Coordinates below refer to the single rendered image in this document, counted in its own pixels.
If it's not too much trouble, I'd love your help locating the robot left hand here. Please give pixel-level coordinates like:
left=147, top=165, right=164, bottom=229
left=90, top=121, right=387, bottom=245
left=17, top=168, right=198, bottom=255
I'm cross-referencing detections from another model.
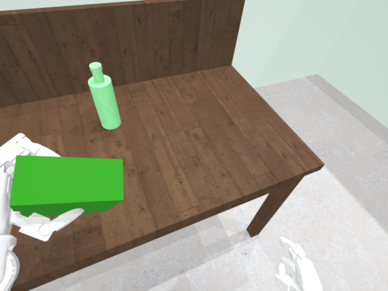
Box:
left=0, top=133, right=84, bottom=242

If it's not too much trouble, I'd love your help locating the robot right hand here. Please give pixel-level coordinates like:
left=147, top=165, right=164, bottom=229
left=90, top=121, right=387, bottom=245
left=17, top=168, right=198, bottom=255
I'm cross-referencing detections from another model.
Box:
left=275, top=236, right=323, bottom=291

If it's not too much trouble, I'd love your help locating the sponge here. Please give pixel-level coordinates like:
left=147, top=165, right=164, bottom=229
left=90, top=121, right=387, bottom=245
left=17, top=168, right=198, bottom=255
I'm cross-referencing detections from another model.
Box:
left=9, top=155, right=124, bottom=217

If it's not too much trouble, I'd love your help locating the table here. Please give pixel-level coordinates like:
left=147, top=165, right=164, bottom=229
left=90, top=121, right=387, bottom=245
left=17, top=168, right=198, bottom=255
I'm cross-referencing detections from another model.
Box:
left=0, top=0, right=325, bottom=291

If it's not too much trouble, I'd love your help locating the left robot forearm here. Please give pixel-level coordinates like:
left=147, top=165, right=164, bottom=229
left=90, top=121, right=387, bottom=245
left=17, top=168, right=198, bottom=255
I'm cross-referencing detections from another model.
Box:
left=0, top=235, right=20, bottom=291

